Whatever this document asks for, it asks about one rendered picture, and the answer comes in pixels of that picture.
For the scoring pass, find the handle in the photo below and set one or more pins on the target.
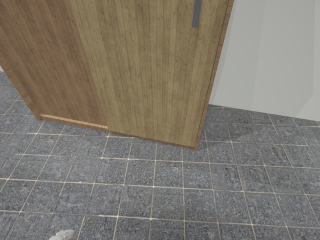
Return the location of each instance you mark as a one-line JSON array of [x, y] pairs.
[[196, 13]]

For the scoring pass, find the wardrobe door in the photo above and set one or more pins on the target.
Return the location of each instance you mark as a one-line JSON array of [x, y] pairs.
[[40, 41], [150, 67]]

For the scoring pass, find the robot left hand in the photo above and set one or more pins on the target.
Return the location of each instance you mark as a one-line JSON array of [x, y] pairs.
[[63, 235]]

